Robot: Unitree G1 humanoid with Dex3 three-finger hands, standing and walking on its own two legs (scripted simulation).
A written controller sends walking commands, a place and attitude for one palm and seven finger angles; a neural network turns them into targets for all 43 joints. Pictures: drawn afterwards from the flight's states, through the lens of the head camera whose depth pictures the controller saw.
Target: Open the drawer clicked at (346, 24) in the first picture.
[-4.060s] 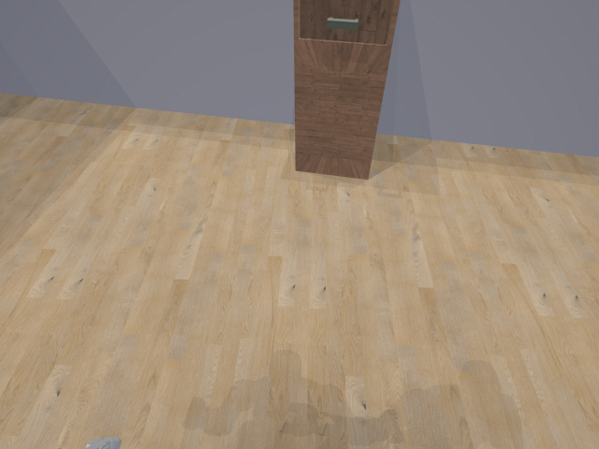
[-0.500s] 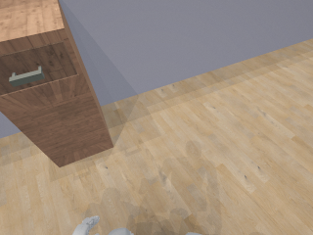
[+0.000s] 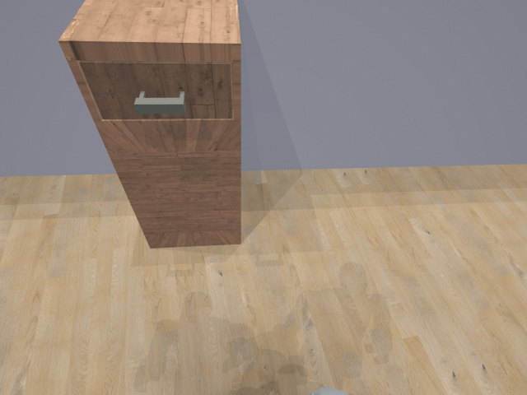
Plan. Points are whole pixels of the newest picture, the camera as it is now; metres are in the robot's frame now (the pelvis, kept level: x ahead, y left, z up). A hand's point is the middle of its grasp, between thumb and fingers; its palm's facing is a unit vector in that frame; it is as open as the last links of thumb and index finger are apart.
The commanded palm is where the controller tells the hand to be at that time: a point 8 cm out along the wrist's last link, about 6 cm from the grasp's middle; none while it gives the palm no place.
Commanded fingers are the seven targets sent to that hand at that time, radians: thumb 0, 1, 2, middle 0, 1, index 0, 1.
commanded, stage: turn to face it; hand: left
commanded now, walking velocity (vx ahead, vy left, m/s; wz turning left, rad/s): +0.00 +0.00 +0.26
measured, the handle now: (161, 100) +0.74 +0.30 +0.00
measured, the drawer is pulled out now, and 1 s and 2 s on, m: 0.00 0.00 0.00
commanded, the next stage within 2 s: take the last steps up to it in 0.20 s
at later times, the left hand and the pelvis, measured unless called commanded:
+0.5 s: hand out of the picture -0.02 +0.11 -0.15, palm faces +0.23 -0.94 -0.25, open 7.3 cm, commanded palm none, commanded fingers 0.00 0.90 0.90 -0.20 -0.30 -0.20 -0.30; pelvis -0.01 -0.07 +0.01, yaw +10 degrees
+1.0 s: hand out of the picture +0.03 +0.18 -0.17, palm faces +0.24 -0.96 -0.17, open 7.4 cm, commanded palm none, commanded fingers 0.00 0.90 0.90 -0.20 -0.30 -0.20 -0.30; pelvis +0.06 +0.00 +0.01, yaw +11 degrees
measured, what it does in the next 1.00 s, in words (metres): steps on the spot: right foot, then left foot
